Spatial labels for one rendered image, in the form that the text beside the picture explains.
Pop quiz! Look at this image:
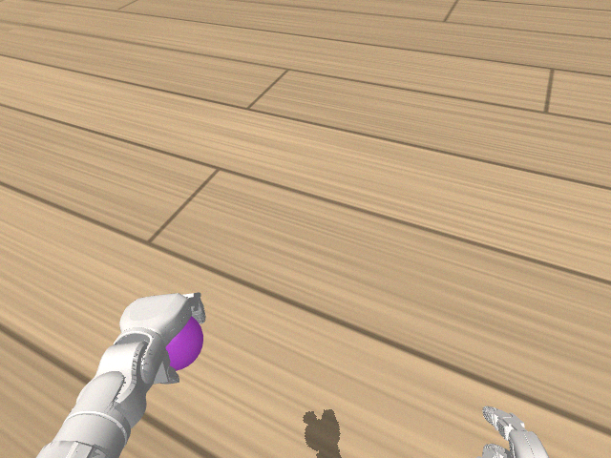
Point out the ball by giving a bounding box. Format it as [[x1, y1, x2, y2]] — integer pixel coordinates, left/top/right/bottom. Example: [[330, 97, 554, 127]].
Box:
[[165, 316, 203, 371]]

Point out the right robot hand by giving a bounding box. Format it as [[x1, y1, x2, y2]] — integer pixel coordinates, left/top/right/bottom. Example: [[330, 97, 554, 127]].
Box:
[[476, 406, 549, 458]]

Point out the left robot hand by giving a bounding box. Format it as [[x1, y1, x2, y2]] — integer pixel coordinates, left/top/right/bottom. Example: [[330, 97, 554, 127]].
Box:
[[119, 292, 205, 384]]

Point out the left robot arm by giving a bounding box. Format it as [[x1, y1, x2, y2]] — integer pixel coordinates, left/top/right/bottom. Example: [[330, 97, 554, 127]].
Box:
[[36, 327, 166, 458]]

